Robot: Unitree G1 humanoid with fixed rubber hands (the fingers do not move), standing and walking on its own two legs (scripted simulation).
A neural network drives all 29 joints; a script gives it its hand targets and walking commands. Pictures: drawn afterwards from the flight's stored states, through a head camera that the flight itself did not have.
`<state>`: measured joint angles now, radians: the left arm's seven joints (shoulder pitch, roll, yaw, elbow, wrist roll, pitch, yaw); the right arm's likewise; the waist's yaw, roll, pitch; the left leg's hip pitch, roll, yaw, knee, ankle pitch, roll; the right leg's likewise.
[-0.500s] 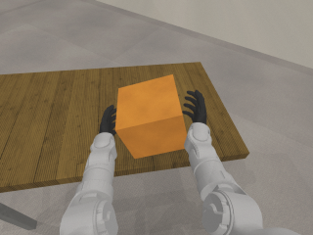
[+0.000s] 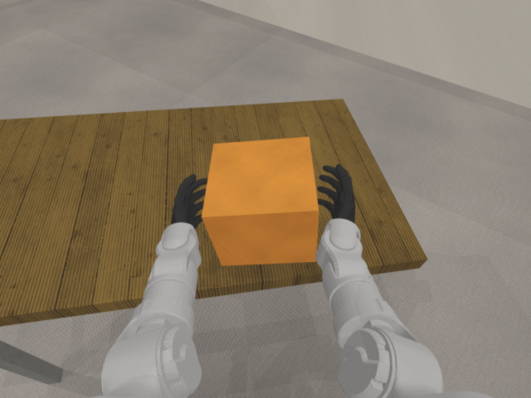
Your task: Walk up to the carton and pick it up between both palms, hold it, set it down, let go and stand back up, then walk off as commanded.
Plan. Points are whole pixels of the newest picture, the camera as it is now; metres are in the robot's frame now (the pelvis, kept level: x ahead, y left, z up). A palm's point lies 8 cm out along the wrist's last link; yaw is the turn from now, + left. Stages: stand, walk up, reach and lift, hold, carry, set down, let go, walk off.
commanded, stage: set down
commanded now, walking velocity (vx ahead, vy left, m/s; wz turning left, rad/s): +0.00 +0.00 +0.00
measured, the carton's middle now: (264, 202) +0.42 -0.01 +0.02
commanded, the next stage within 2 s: none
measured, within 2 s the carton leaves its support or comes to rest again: rests again in 1.08 s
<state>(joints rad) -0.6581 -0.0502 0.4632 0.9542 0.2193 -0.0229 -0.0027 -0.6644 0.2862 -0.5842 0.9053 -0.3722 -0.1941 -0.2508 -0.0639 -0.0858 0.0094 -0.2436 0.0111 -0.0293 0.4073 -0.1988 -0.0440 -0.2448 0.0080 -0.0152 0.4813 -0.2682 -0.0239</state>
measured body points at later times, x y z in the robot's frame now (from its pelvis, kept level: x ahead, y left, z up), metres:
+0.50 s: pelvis +0.02 +0.00 +0.00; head +0.07 +0.03 +0.45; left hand +0.41 +0.13 +0.00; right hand +0.39 -0.12 +0.03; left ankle +0.01 +0.15 -0.74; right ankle -0.01 -0.10 -0.74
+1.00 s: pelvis +0.02 +0.01 +0.00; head +0.11 +0.04 +0.44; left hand +0.42 +0.14 -0.03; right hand +0.39 -0.11 +0.00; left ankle +0.01 +0.15 -0.74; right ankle -0.01 -0.10 -0.74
